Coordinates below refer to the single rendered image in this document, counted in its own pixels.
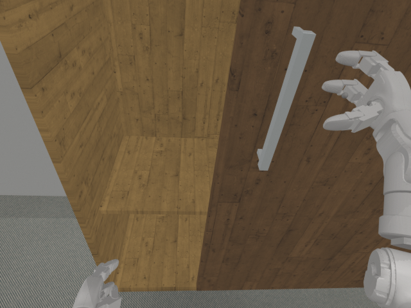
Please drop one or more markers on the right robot hand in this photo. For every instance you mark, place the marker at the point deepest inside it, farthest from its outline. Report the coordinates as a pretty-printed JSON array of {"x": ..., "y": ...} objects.
[{"x": 390, "y": 92}]

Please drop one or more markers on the wardrobe door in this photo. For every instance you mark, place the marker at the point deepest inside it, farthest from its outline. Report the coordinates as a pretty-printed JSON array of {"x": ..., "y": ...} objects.
[{"x": 311, "y": 221}]

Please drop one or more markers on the handle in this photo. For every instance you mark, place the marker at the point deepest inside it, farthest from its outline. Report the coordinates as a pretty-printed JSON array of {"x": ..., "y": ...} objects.
[{"x": 292, "y": 78}]

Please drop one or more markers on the left robot hand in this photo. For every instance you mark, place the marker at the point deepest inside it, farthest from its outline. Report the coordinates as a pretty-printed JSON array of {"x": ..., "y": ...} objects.
[{"x": 93, "y": 294}]

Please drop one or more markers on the robot right forearm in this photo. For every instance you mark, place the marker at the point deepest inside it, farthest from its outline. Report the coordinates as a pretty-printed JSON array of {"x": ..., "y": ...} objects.
[{"x": 393, "y": 137}]

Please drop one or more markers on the robot right upper arm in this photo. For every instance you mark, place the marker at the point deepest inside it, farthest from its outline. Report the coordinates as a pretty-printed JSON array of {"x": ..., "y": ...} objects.
[{"x": 387, "y": 280}]

